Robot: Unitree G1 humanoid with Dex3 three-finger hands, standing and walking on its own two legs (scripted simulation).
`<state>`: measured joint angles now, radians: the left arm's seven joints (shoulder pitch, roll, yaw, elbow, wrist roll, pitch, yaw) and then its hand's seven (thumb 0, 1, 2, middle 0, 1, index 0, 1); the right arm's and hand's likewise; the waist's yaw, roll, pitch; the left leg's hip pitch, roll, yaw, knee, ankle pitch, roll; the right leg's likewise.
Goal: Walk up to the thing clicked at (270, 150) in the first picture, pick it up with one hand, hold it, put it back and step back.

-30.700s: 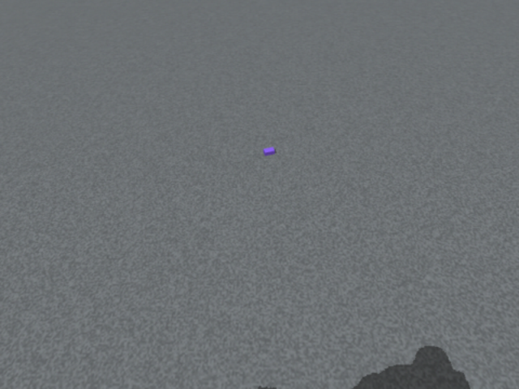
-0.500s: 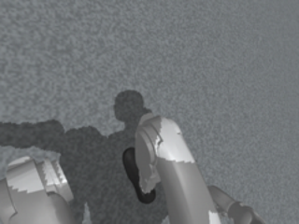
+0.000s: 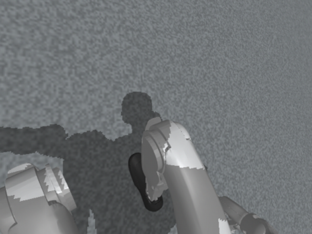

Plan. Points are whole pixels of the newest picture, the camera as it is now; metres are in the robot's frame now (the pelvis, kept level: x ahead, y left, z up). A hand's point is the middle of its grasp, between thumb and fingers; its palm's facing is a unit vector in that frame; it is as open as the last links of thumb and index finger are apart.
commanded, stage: settle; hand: left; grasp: from above
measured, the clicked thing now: out of the picture +0.45 +0.37 -0.28
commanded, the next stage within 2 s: lift in 0.92 s
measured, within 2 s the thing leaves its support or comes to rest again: leaves its support in 0.26 s
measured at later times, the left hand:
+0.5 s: hand out of the picture +0.43 +0.37 -0.19, palm faces -0.41 -0.11 -0.91, open 5.4 cm
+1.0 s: hand out of the picture +0.42 +0.37 -0.12, palm faces -0.45 -0.07 -0.89, open 5.4 cm
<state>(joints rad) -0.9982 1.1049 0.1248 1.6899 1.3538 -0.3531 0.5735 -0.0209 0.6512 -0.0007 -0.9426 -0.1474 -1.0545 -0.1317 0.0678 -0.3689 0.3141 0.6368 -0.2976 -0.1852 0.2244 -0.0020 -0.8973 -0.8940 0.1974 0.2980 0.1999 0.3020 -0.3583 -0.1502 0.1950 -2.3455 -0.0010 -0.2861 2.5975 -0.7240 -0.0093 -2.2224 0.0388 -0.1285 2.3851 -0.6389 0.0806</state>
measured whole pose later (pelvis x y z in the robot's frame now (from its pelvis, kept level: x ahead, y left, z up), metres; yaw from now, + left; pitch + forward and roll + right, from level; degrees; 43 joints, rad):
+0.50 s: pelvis +0.00 +0.00 +0.01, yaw +1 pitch +29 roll -15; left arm -0.93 0.96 0.13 1.45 1.31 -0.27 0.44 -0.05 0.62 0.00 -1.05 0.00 -1.17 0.00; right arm 0.12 -0.34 0.20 0.66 -0.22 -0.15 0.24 0.00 -0.91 -0.90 0.20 0.30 0.20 0.30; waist -0.29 -0.07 0.07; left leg -2.37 -0.01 -0.25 2.55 -0.72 0.00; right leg -2.24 0.01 -0.11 2.36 -0.66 0.06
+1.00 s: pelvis -0.01 +0.00 +0.03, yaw +5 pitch +32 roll -12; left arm -0.95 0.89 0.10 1.32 1.30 -0.32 0.25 -0.05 0.62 0.00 -1.05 0.00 -1.17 0.00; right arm 0.16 -0.33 0.12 0.64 -0.14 -0.01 0.16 0.00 -0.92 -0.90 0.20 0.30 0.20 0.30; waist -0.25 0.00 0.00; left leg -2.35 -0.02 -0.19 2.43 -0.65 0.00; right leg -2.23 -0.02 -0.07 2.29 -0.63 0.06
